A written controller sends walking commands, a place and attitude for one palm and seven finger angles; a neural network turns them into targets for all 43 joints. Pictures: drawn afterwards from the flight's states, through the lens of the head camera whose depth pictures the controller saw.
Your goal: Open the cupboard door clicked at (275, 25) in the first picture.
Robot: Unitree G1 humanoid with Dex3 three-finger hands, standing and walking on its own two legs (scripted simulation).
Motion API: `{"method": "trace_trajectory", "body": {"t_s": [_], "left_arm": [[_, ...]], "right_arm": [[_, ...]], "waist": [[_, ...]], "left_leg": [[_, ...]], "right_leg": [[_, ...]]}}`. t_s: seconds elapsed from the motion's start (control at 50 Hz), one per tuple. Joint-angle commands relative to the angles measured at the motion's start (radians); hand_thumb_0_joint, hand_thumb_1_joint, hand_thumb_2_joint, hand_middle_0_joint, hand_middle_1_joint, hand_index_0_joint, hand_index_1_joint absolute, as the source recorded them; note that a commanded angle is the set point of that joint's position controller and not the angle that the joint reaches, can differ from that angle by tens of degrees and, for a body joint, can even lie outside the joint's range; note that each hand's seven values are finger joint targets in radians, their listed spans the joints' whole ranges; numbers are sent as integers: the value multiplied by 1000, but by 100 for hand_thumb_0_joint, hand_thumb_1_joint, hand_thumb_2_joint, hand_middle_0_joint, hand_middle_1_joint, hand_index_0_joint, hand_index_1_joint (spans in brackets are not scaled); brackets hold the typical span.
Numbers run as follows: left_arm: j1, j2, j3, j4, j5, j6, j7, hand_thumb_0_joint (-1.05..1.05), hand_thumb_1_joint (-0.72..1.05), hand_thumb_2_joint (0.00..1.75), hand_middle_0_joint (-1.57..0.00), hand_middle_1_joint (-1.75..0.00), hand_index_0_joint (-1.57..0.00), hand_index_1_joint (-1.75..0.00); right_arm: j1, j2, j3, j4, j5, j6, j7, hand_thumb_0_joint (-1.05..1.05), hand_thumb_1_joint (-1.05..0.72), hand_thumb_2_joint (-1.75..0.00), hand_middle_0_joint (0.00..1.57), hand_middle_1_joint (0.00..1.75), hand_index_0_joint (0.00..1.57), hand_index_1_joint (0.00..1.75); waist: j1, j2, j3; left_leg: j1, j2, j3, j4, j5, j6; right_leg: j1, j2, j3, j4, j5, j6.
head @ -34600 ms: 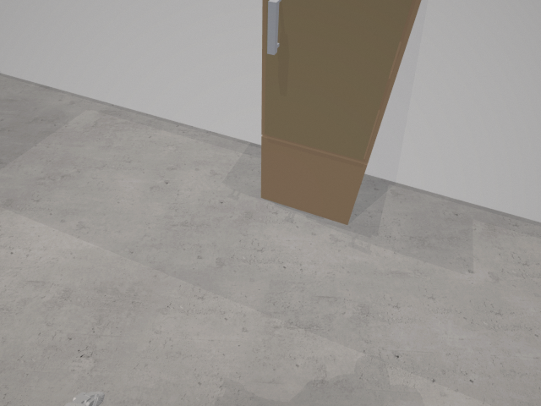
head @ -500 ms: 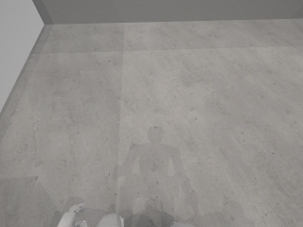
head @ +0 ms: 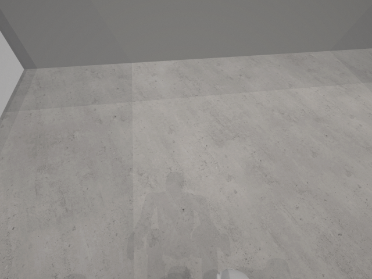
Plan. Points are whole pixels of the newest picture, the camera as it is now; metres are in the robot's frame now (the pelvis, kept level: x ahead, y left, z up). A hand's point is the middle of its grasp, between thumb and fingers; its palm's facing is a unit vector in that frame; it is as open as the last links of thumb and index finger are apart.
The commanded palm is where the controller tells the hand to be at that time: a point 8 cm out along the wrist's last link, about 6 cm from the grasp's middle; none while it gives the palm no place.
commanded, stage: walk to a spot facing it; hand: left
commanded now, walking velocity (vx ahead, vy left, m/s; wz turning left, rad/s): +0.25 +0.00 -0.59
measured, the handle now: out of the picture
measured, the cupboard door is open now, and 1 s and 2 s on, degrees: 42 42 42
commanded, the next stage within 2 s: turn to face it in 0.04 s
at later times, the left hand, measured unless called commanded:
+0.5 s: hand (156, 206) +0.33 +0.11 -0.17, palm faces +0.04 -0.98 -0.17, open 7.1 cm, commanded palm none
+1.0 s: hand (155, 205) +0.33 +0.12 -0.16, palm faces +0.32 -0.90 -0.30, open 7.3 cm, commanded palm none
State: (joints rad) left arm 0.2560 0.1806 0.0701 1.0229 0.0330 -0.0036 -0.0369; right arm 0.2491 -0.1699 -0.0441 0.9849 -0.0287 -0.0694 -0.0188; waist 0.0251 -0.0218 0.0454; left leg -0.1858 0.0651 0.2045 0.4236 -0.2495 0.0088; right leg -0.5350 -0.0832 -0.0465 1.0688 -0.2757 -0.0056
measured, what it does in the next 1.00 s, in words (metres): walks ahead, turning left: right foot, then left foot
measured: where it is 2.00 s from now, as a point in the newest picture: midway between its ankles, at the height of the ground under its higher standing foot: (214, 244)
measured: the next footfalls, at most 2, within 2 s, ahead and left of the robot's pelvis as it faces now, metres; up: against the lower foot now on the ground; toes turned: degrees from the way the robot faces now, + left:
right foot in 0.20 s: +0.20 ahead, -0.15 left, +0.00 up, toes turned -12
left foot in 0.56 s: +0.34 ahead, +0.06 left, +0.00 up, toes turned +12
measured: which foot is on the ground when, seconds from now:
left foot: down 0.00-0.18, up 0.20-0.54, down 0.56-0.90, up 0.92-1.00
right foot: up 0.00-0.18, down 0.20-0.56, up 0.58-0.90, down 0.92-1.00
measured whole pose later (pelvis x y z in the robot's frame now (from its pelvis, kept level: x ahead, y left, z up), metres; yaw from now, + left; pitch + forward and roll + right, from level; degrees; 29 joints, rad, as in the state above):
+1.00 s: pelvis +0.31 -0.11 -0.01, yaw +19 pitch +2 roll +1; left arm 0.19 0.21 0.04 0.90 0.03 0.00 0.02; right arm 0.15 -0.27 -0.09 0.94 -0.02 0.08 0.01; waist -0.02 0.04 0.07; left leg -0.52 -0.01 -0.04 1.03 -0.47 -0.04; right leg -0.28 -0.06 -0.09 0.61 -0.36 -0.01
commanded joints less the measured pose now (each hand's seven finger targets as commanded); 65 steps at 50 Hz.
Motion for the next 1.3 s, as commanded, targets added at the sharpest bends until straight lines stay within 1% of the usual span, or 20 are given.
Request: {"method": "trace_trajectory", "body": {"t_s": [0.0, 0.08, 0.14, 0.18, 0.24, 0.32, 0.48, 0.5, 0.52, 0.54, 0.56, 0.68, 0.84, 0.9, 1.0, 1.12, 1.2, 1.22, 1.26, 1.28], "left_arm": [[-88, 6, 8, -104, 0, -14, -13, 0, 90, 90, -20, -30, -20, -30], [-149, 34, 14, -134, 0, -18, -17, 0, 90, 90, -20, -30, -20, -30], [89, 101, 25, -60, 3, -42, -3, 0, 90, 90, -20, -30, -20, -30], [284, 276, 54, 6, -23, -60, 32, 0, 90, 90, -20, -30, -20, -30], [57, 161, 10, -28, -23, -52, 56, 0, 90, 90, -20, -30, -20, -30], [-70, 98, -18, -47, -19, -61, 56, 0, 90, 90, -20, -30, -20, -30], [-72, 137, 16, -62, -18, -33, 70, 0, 90, 90, -20, -30, -20, -30], [-68, 139, 17, -76, -23, -26, 69, 0, 90, 90, -20, -30, -20, -30], [-36, 96, 15, -105, -35, -16, 66, 0, 90, 90, -20, -30, -20, -30], [-69, 80, 3, -146, -34, -8, 69, 0, 90, 90, -20, -30, -20, -30], [-118, 90, 6, -169, -23, 4, 69, 0, 90, 90, -20, -30, -20, -30], [-106, 76, 12, -138, -17, 19, 49, 0, 90, 90, -20, -30, -20, -30], [-1, 104, 16, -154, -18, 7, 52, 0, 90, 90, -20, -30, -20, -30], [41, 292, 39, -171, -2, -10, 69, 0, 90, 90, -20, -30, -20, -30], [-32, 170, 8, -177, -7, -23, 75, 0, 90, 90, -20, -30, -20, -30], [81, 220, 23, -143, -3, -22, 73, 0, 90, 90, -20, -30, -20, -30], [50, 246, 34, -146, -11, -23, 65, 0, 90, 90, -20, -30, -20, -30], [25, 246, 34, -155, -18, -22, 62, 0, 90, 90, -20, -30, -20, -30], [-43, 145, 7, -241, -25, -9, 54, 0, 90, 90, -20, -30, -20, -30], [-105, 167, 10, -258, -16, 11, 69, 0, 90, 90, -20, -30, -20, -30]], "right_arm": [[117, -150, -37, -16, -6, 1, 6, 0, -90, -90, 20, 30, 20, 30], [147, -174, -39, -11, -12, 15, 8, 0, -90, -90, 20, 30, 20, 30], [122, -176, -22, -10, 2, 21, 9, 0, -90, -90, 20, 30, 20, 30], [123, -100, -10, -43, 33, 22, 12, 0, -90, -90, 20, 30, 20, 30], [70, -77, -8, 7, 20, 44, -2, 0, -90, -90, 20, 30, 20, 30], [172, -6, 11, 71, 19, 76, 8, 0, -90, -90, 20, 30, 20, 30], [97, -45, -7, 9, 7, 83, 31, 0, -90, -90, 20, 30, 20, 30], [157, -92, -19, 15, 1, 82, 31, 0, -90, -90, 20, 30, 20, 30], [207, -191, -39, 1, -13, 74, 24, 0, -90, -90, 20, 30, 20, 30], [237, -254, -54, -1, -8, 79, 11, 0, -90, -90, 20, 30, 20, 30], [204, -268, -58, -8, -5, 80, 0, 0, -90, -90, 20, 30, 20, 30], [9, -218, -51, -81, -2, 63, -7, 0, -90, -90, 20, 30, 20, 30], [-103, -251, -81, -135, 4, 100, 15, 0, -90, -90, 20, 30, 20, 30], [-148, -163, -70, -187, 11, 102, 33, 0, -90, -90, 20, 30, 20, 30], [-154, -129, -48, -137, 15, 120, 45, 0, -90, -90, 20, 30, 20, 30], [-251, -106, -25, -157, 21, 115, 54, 0, -90, -90, 20, 30, 20, 30], [-161, -139, -33, -153, 16, 104, 47, 0, -90, -90, 20, 30, 20, 30], [-83, -176, -45, -134, 9, 98, 45, 0, -90, -90, 20, 30, 20, 30], [54, -365, -91, -115, 10, 97, 34, 0, -90, -90, 20, 30, 20, 30], [70, -339, -85, -108, 14, 99, 26, 0, -90, -90, 20, 30, 20, 30]], "waist": [[-49, 143, 27], [-56, 138, 31], [70, 64, -93], [110, -261, -274], [19, -141, -94], [-73, -97, -67], [-75, -82, -54], [-105, 13, -94], [-116, 292, -149], [-138, 361, -194], [-125, 231, -190], [-46, 132, -130], [-7, 169, -121], [36, -272, -86], [-35, -188, -60], [20, -173, -75], [-38, -158, -121], [-87, -107, -163], [-147, 320, -243], [-150, 175, -221]], "left_leg": [[-24, 250, -50, -237, 72, 85], [47, 270, -11, -145, 159, 71], [-53, 189, 55, 245, 459, 15], [-400, -15, -34, 806, -388, -51], [-405, 79, -209, 851, -225, -45], [-249, 46, -148, 569, -121, -56], [-161, -10, -73, 179, 54, -27], [-26, 3, -113, 120, 276, 0], [92, 218, -439, 44, 644, 126], [114, 370, -659, -38, 763, 251], [75, 371, -674, -66, 507, 255], [-33, 196, -422, -68, 353, 151], [-193, 106, -447, 18, 133, 97], [-460, -104, -223, 620, -377, -45], [-436, -33, -196, 731, -197, -75], [-325, -60, -96, 394, -197, -61], [-93, -102, -39, 131, -46, -24], [77, -63, -68, 31, 122, -1], [321, 386, -602, 4, 835, 267], [255, 372, -554, 17, 707, 268]], "right_leg": [[28, -23, -43, -246, 64, 9], [79, 18, -90, -366, 54, -7], [494, 72, -97, -518, 107, -60], [793, -390, 488, -710, 496, -252], [475, -325, 234, -735, 502, -195], [348, -226, -60, -747, 622, -119], [448, -234, -165, -530, 589, -56], [368, -211, -187, -392, 462, -19], [182, -80, -214, -156, 61, 56], [85, 29, -98, 78, -473, 64], [22, 26, 9, 183, -417, 57], [24, 7, 44, 19, -163, 83], [336, 81, -26, -521, -12, 71], [408, -434, 431, -826, 110, -142], [459, -237, 51, -661, 638, -85], [578, -263, -37, -593, 839, -79], [494, -265, -116, -438, 853, -36], [390, -255, -149, -296, 736, 0], [-59, -40, -92, 126, -402, 93], [-73, -52, 12, 164, -375, 88]]}}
